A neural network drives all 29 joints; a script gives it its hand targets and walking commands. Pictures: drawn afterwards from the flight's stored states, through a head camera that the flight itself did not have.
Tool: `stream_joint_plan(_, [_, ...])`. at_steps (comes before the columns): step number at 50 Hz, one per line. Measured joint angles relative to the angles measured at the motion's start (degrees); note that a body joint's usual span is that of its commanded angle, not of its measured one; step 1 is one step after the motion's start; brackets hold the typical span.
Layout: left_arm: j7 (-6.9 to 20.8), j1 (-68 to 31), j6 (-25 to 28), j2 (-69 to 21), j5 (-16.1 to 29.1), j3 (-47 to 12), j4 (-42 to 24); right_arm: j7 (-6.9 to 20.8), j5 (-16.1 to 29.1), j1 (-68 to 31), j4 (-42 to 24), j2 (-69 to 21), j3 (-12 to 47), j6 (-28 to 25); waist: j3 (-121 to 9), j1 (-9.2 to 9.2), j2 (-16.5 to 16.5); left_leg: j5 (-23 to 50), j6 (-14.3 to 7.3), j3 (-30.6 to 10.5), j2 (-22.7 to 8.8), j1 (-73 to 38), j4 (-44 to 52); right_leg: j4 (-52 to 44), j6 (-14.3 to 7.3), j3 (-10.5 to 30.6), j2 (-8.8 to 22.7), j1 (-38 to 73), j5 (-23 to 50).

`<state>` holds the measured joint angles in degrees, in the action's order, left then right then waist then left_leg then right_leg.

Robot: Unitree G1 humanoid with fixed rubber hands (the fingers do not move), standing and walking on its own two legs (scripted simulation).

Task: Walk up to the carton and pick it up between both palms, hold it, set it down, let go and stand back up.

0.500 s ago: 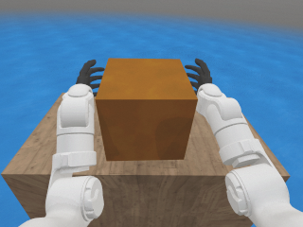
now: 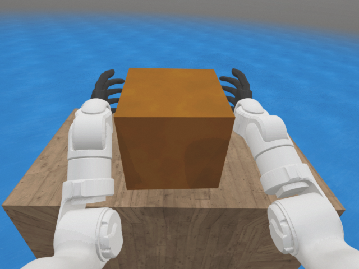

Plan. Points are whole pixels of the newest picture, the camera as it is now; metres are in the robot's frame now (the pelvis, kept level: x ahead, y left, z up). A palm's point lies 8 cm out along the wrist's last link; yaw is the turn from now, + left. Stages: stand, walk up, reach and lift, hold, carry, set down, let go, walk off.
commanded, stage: hold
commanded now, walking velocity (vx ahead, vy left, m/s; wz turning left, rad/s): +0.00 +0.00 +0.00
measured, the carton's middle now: (172, 126) +0.38 +0.02 +0.20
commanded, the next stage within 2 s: none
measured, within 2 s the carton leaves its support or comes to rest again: neither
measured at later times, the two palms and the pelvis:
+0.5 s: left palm (101, 105) +0.36 +0.17 +0.26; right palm (242, 104) +0.37 -0.12 +0.27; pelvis +0.00 +0.00 +0.00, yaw +0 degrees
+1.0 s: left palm (100, 104) +0.36 +0.17 +0.26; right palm (242, 103) +0.38 -0.12 +0.27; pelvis +0.00 +0.00 +0.00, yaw +0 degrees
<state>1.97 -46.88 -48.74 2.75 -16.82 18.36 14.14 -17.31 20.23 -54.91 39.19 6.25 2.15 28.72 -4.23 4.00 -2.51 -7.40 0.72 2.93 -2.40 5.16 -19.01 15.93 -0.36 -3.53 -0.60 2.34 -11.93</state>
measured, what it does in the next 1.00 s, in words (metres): stands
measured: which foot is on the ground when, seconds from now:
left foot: down 0.00-1.00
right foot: down 0.00-1.00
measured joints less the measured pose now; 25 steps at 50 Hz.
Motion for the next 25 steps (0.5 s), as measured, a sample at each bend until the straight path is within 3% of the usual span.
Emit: stream_joint_plan(25, [-0.3,-0.6,0.3,0.0,0.3,0.4,1.0,0.0,-0.2,-0.7,0.9,0.0,-0.3,0.3,-0.1,-0.26,0.2,0.3,0.0,0.0,-0.1,0.1,0.1,0.3,-0.1,0.0,-0.1,-0.3,0.0])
